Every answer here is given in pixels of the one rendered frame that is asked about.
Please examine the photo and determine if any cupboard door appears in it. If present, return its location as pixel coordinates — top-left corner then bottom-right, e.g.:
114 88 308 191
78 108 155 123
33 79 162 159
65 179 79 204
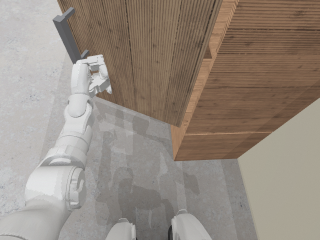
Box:
57 0 223 128

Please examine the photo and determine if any left robot thigh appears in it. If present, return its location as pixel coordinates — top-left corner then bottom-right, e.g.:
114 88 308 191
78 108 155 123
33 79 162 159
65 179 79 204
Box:
105 222 136 240

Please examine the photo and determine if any left robot hand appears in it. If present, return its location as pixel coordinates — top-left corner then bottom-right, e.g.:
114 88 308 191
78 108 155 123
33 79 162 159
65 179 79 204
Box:
70 54 112 99

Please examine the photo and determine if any handle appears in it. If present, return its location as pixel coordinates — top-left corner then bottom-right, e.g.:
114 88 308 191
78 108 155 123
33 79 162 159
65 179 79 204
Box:
53 7 90 65

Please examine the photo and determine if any robot left forearm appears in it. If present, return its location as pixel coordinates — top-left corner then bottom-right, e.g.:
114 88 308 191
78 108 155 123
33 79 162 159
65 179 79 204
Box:
24 94 95 206

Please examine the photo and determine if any right robot thigh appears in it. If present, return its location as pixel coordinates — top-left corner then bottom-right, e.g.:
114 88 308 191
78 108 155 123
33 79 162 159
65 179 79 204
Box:
171 213 212 240

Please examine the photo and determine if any left robot upper arm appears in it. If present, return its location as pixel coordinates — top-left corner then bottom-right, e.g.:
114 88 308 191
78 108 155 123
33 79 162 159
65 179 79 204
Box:
0 165 87 240

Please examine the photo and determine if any robot thigh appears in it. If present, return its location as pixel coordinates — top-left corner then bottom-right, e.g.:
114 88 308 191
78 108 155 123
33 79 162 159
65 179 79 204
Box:
171 213 212 240
105 222 136 240

